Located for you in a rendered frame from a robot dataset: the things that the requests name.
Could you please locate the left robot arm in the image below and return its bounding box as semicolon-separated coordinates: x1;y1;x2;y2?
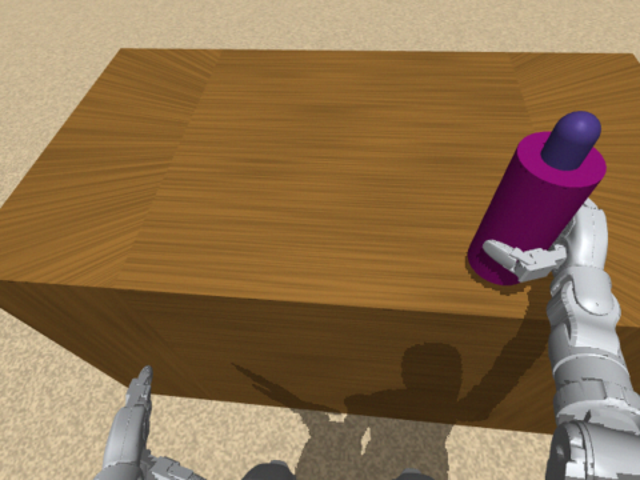
93;464;144;480

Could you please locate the right robot arm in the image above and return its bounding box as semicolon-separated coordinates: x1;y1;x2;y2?
545;266;640;480

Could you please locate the left robot hand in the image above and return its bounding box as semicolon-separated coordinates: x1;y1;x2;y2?
102;365;206;480

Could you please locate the right robot hand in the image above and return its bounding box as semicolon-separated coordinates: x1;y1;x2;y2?
482;198;608;282

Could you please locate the bottle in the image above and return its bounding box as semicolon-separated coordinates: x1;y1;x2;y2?
468;111;607;286

